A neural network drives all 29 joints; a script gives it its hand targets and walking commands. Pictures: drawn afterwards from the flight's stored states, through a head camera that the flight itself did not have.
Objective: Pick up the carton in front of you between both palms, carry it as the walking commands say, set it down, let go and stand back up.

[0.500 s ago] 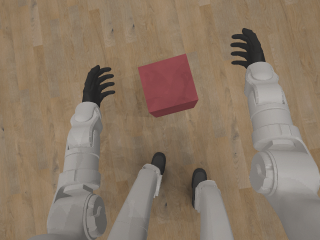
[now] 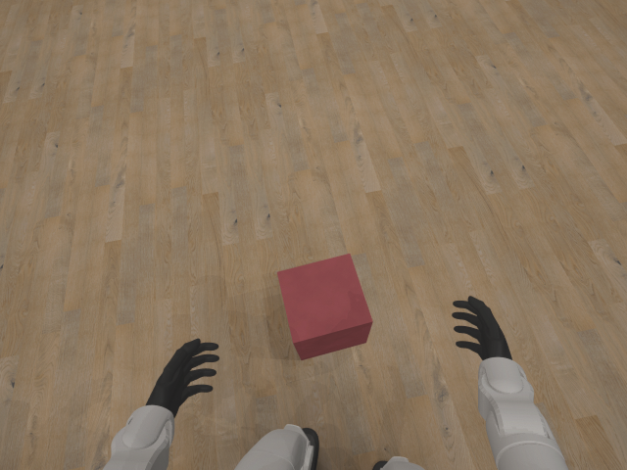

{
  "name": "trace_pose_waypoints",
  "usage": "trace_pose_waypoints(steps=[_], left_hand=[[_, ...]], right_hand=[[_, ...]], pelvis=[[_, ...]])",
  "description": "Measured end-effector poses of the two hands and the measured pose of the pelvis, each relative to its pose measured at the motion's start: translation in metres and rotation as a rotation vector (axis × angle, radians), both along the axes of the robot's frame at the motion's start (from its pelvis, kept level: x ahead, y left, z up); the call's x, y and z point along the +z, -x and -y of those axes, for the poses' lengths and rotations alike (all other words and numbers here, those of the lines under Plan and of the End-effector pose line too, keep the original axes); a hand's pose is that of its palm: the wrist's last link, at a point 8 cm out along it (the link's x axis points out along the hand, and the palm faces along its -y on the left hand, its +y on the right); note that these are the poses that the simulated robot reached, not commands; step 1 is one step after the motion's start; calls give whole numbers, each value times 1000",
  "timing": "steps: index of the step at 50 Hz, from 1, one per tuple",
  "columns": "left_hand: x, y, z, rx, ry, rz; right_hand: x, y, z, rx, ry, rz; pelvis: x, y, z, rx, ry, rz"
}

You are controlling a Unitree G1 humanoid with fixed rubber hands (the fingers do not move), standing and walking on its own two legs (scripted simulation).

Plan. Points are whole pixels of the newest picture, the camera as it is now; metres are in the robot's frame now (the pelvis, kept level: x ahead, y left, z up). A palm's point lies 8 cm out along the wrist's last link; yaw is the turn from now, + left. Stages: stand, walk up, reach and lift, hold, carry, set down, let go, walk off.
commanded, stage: let go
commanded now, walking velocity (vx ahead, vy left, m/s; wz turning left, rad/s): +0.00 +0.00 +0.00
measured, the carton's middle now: (324, 309) +0.48 +0.09 -0.63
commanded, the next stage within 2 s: stand in 0.78 s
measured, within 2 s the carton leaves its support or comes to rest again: neither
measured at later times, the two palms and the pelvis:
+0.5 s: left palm (197, 382) +0.19 +0.19 -0.05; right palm (595, 449) +0.19 -0.28 -0.05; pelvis +0.04 -0.04 +0.02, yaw +1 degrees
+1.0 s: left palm (130, 420) +0.14 +0.28 -0.08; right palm out of the picture +0.12 -0.28 -0.06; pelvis +0.00 +0.00 +0.01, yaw +1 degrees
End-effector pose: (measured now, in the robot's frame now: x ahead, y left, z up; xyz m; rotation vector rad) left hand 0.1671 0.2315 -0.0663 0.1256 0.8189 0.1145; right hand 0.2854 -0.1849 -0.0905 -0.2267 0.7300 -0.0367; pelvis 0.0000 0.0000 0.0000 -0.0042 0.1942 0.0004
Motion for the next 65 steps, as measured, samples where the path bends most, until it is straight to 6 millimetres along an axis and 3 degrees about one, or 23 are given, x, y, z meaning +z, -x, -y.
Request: trace_pose_waypoints(steps=[5, 16, 23, 35, 42, 50, 56, 65], left_hand=[[7, 1, 10, 0, -1, -2], [16, -31, 34, -43, -17, 32], [14, -28, 40, -39, -35, 18], [11, 5, 12, 13, -74, -24], [13, 15, -6, -5, -83, -16], [-14, 29, -47, -21, -149, -49], [-27, 40, -59, -20, -160, -135], [-29, 15, -58, -19, -165, -148]], right_hand=[[8, 16, 20, 2, -4, -25], [31, 61, 73, -46, -18, -41], [37, 91, 92, -87, -22, -49], [39, 102, 66, -46, -23, -37], [37, 123, 52, -44, 2, -56], [31, 163, 96, -107, 199, -178], [33, 160, 107, -141, 226, -206], [29, 130, 100, -136, 203, -205]], pelvis=[[7, -13, 10, 13, -9, 55], [16, -37, 35, 13, -25, 122], [17, -41, 44, 17, -33, 155], [14, -15, 28, 25, -18, 224], [13, -2, 9, 20, -9, 259], [7, -3, -3, 10, 0, 211], [8, -16, -6, 4, 6, 197], [11, -35, -6, 1, 5, 194]])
